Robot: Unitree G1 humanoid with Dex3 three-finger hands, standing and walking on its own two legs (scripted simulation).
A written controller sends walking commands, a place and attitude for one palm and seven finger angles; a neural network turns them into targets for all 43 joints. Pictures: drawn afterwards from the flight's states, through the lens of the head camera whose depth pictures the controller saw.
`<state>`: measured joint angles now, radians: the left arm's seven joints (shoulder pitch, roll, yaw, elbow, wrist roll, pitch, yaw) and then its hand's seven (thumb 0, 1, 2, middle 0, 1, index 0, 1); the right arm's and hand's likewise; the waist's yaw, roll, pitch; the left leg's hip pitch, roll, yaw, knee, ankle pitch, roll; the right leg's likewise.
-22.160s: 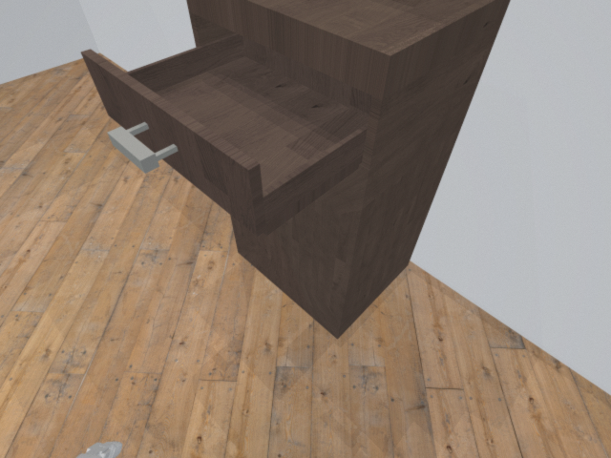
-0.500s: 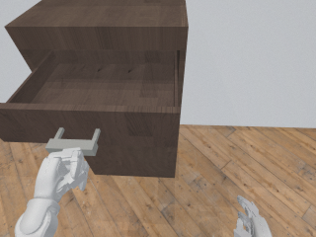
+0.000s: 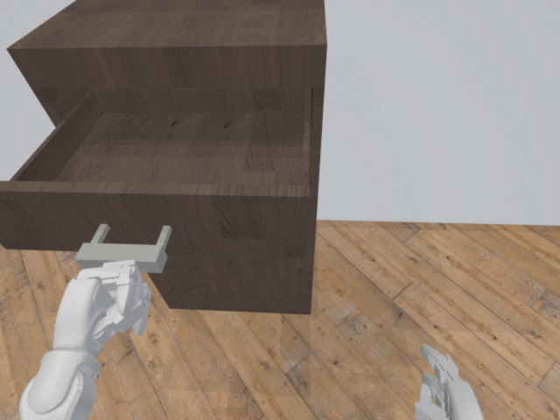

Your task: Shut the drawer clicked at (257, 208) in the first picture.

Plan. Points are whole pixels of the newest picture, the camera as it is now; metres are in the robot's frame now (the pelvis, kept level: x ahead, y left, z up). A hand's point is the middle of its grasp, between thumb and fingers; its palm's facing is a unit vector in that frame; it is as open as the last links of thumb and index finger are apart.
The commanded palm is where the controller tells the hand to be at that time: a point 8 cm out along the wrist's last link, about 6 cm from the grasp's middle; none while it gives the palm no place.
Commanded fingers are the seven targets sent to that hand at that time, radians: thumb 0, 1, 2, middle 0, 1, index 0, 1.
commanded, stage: push the drawer shut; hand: left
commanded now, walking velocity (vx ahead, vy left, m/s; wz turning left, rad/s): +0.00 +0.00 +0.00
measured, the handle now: (128, 244) +0.32 +0.24 +0.10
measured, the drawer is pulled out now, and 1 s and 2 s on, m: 0.27 0.17 0.05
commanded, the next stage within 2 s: none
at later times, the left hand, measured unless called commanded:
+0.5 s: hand (145, 275) +0.28 +0.20 +0.09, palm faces +0.03 -1.00 -0.06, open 2.8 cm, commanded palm +0.27 +0.25 +0.10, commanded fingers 0.00 0.90 0.90 -1.40 -1.60 -1.40 -1.60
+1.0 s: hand (157, 237) +0.34 +0.20 +0.09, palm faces +0.02 -1.00 -0.03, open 2.8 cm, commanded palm +0.33 +0.25 +0.10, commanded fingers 0.00 0.90 0.90 -1.40 -1.60 -1.40 -1.60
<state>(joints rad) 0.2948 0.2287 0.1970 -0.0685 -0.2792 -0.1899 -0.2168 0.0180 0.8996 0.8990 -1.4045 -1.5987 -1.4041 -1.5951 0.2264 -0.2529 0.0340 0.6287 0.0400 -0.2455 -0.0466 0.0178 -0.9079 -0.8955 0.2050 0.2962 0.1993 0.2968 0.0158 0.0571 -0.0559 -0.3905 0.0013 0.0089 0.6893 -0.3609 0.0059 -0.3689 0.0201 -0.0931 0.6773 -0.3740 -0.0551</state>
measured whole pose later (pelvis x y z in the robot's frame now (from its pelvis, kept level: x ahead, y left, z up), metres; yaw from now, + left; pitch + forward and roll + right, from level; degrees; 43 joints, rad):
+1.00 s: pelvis -0.02 +0.02 +0.00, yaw +0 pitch +5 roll +0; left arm -0.29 0.28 0.21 0.51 -0.24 -0.23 -0.22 -0.05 0.75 0.90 -1.40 -1.60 -1.40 -1.60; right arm 0.26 -0.27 0.04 0.68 0.06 -0.16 -0.05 0.02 -0.91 -0.90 0.20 0.30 0.20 0.30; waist -0.01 0.03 -0.02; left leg -0.43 -0.02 0.02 0.67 -0.32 0.03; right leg -0.41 0.00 -0.08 0.66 -0.33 -0.04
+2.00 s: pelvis -0.02 +0.01 -0.01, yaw -2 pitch +12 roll -1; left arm -0.82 0.45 0.35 1.13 -0.14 -0.34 -0.24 -0.03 0.79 0.94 -1.40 -1.60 -1.40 -1.60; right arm 0.37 -0.27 0.04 0.69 0.03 -0.04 -0.02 0.01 -0.91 -0.90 0.21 0.30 0.20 0.30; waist -0.11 0.02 -0.06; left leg -0.62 0.01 0.03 0.76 -0.35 0.03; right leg -0.59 0.03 -0.07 0.72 -0.34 -0.04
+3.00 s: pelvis -0.03 +0.03 -0.02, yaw -1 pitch +19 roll -3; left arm -1.15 0.62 0.32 1.37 -0.08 -0.30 -0.21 -0.05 0.58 0.94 -1.40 -1.60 -1.40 -1.60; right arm 0.44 -0.30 0.07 0.72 -0.01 -0.07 -0.02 0.01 -0.91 -0.89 0.21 0.30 0.20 0.30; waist -0.20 0.03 -0.07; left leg -0.84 0.01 -0.01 0.86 -0.35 0.04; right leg -0.78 0.02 -0.11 0.77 -0.33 -0.03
